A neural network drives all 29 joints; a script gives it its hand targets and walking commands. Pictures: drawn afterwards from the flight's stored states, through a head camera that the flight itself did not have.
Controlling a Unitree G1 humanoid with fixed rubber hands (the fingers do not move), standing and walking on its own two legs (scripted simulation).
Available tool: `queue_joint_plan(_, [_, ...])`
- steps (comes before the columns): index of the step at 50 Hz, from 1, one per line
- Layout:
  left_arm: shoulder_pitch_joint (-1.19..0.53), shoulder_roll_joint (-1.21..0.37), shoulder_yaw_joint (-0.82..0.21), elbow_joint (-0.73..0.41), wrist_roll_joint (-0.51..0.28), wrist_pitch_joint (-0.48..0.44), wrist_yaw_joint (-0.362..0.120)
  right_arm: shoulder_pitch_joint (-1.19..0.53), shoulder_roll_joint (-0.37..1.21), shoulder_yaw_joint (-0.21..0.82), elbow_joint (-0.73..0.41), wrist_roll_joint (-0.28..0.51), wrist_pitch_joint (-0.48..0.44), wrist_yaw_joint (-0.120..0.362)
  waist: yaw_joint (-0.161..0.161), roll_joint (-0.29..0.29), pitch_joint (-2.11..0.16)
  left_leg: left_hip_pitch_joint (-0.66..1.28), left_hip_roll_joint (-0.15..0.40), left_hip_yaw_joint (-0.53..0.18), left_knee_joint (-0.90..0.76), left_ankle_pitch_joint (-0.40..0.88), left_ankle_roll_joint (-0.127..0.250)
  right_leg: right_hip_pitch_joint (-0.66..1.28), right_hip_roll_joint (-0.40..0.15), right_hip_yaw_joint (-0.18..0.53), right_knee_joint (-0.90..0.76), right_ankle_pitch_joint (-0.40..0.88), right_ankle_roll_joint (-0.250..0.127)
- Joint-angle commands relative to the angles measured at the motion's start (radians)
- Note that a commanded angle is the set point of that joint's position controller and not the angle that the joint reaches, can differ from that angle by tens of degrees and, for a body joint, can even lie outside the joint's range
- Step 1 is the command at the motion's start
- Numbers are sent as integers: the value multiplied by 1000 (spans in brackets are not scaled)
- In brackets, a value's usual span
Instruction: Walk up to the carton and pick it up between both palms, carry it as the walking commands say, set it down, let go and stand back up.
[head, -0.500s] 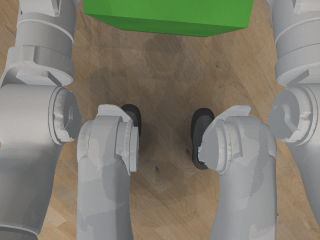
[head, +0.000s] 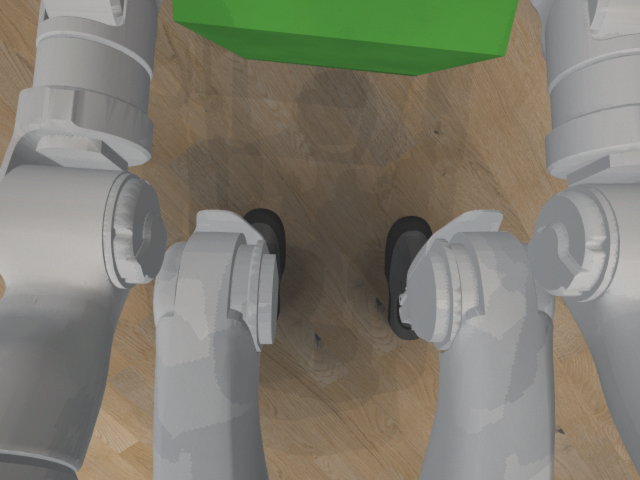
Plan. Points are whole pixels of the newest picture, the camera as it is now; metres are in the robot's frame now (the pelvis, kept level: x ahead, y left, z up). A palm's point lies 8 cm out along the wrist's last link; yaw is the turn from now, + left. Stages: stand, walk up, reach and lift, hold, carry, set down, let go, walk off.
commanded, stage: reach and lift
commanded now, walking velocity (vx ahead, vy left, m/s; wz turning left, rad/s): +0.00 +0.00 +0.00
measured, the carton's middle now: out of the picture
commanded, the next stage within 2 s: none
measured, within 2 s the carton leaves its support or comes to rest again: leaves its support in 0.04 s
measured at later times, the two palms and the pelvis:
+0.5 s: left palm out of the picture +0.58 +0.14 -0.11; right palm out of the picture +0.57 -0.18 -0.11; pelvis -0.01 +0.00 +0.00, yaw -1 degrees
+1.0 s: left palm out of the picture +0.57 +0.14 -0.04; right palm out of the picture +0.55 -0.18 -0.05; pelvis -0.03 +0.00 +0.04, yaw -1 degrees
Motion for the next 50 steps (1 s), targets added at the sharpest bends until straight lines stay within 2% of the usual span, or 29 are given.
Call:
queue_joint_plan(1, [-777,-995,-377,-481,-148,15,-229,-787,941,420,-411,123,40,281,-115,11,-2189,837,-66,133,-119,440,22,921,86,-85,-173,558,5])
queue_joint_plan(2, [-788,-991,-371,-493,-147,21,-222,-802,945,424,-428,127,47,279,-90,15,-2230,884,-67,134,-123,452,24,918,86,-79,-185,545,4])
queue_joint_plan(3, [-766,-994,-354,-457,-129,32,-222,-792,946,405,-393,113,58,281,-107,-8,-2182,851,-65,132,-131,402,28,891,87,-88,-190,497,4])
queue_joint_plan(5, [-816,-986,-361,-490,-122,37,-215,-773,999,414,-360,121,79,287,-79,10,-2193,856,-62,139,-145,376,28,878,90,-80,-203,469,3])
queue_joint_plan(9, [-858,-1009,-321,-503,-109,61,-223,-777,1003,370,-324,86,116,296,-98,-7,-2187,847,-60,144,-167,303,29,875,82,-93,-242,385,1])
queue_joint_plan(12, [-890,-1013,-308,-520,-96,78,-235,-771,1068,353,-301,86,139,310,-70,-9,-2190,863,-58,149,-190,287,35,849,87,-99,-254,361,2])
queue_joint_plan(14, [-900,-1026,-287,-492,-82,86,-246,-762,1090,325,-254,68,153,321,-85,-22,-2167,831,-57,149,-196,239,39,835,88,-106,-258,323,3])
queue_joint_plan(15, [-894,-1042,-283,-473,-74,91,-252,-746,1112,321,-231,66,155,324,-68,-7,-2145,809,-54,155,-209,225,36,831,85,-104,-260,313,-1])
queue_joint_plan(17, [-927,-1043,-303,-568,-84,91,-256,-749,1157,332,-297,84,165,331,-63,2,-2304,903,-58,158,-200,314,35,891,95,-103,-256,395,1])
queue_joint_plan(18, [-878,-1069,-298,-530,-81,99,-258,-764,1145,336,-306,92,165,333,-60,-4,-2296,894,-60,155,-207,318,35,874,97,-109,-258,393,4])
queue_joint_plan(19, [-910,-1078,-305,-587,-94,99,-256,-767,1160,354,-348,100,167,333,-60,1,-2392,941,-66,154,-204,368,29,934,100,-110,-248,449,4])
queue_joint_plan(21, [-840,-1098,-309,-552,-85,115,-256,-784,1165,373,-390,123,167,332,-35,11,-2431,969,-72,163,-200,393,34,929,109,-107,-256,451,10])
queue_joint_plan(22, [-832,-1106,-308,-538,-85,120,-258,-760,1161,351,-375,105,168,332,-51,7,-2408,939,-68,158,-205,383,35,918,107,-109,-253,444,8])
queue_joint_plan(23, [-842,-1110,-316,-588,-93,122,-258,-792,1171,376,-448,122,167,328,-30,7,-2498,991,-70,161,-209,421,29,965,108,-104,-260,479,13])
queue_joint_plan(24, [-842,-1113,-303,-562,-88,125,-259,-793,1171,368,-423,121,172,328,-38,-3,-2463,951,-71,161,-214,401,32,964,107,-105,-265,470,11])
queue_joint_plan(27, [-790,-1136,-274,-518,-72,142,-261,-842,1151,380,-462,131,176,328,-10,-6,-2441,953,-75,154,-234,367,45,953,108,-103,-275,426,14])
queue_joint_plan(29, [-777,-1143,-264,-494,-58,151,-264,-832,1164,367,-450,121,181,329,-10,-9,-2407,917,-76,158,-248,343,42,955,109,-102,-290,410,15])
queue_joint_plan(30, [-777,-1148,-263,-489,-64,155,-265,-839,1165,366,-455,120,185,330,-25,-24,-2408,921,-76,157,-254,334,40,959,109,-106,-302,406,14])
queue_joint_plan(32, [-762,-1167,-241,-485,-54,166,-268,-843,1174,371,-477,130,191,330,2,-11,-2439,927,-79,160,-262,336,44,977,111,-92,-320,389,15])
queue_joint_plan(38, [-763,-1202,-259,-527,-54,179,-264,-790,1211,369,-477,120,209,330,-20,-1,-2558,1002,-85,150,-296,371,44,1020,116,-101,-339,433,19])
queue_joint_plan(39, [-739,-1208,-235,-468,-34,187,-266,-791,1208,339,-441,106,214,334,-23,-13,-2501,982,-84,138,-315,338,46,979,117,-108,-351,393,19])
queue_joint_plan(40, [-732,-1245,-261,-498,-45,188,-269,-772,1212,352,-459,112,212,334,-30,26,-2563,1027,-85,144,-313,359,41,999,118,-98,-352,409,12])
queue_joint_plan(42, [-698,-1236,-234,-453,-18,193,-272,-764,1231,336,-425,102,217,343,-10,11,-2493,1010,-87,145,-338,323,41,955,117,-108,-367,363,14])
queue_joint_plan(43, [-696,-1254,-240,-462,-25,197,-278,-788,1216,349,-470,105,214,344,-22,9,-2516,1011,-87,145,-334,346,40,983,116,-101,-377,387,17])
queue_joint_plan(46, [-678,-1265,-220,-426,-7,199,-281,-774,1228,331,-433,89,219,351,-20,-2,-2492,1005,-90,141,-356,339,39,973,116,-103,-399,374,20])
queue_joint_plan(47, [-685,-1259,-236,-454,-19,194,-283,-791,1244,366,-476,109,217,350,-1,3,-2532,1013,-92,149,-345,359,39,1001,115,-93,-400,397,23])
queue_joint_plan(48, [-679,-1265,-226,-450,-14,198,-285,-795,1230,362,-490,94,219,349,-18,-8,-2560,1029,-92,142,-350,352,40,1012,119,-102,-401,385,21])
queue_joint_plan(49, [-668,-1276,-236,-453,-18,203,-281,-805,1242,375,-511,111,221,348,4,17,-2585,1076,-93,138,-366,368,43,1019,122,-101,-405,390,22])
queue_joint_plan(50, [-665,-1278,-247,-467,-23,208,-278,-820,1238,389,-538,123,223,351,-4,-5,-2622,1099,-96,131,-372,388,45,1038,126,-107,-409,408,28])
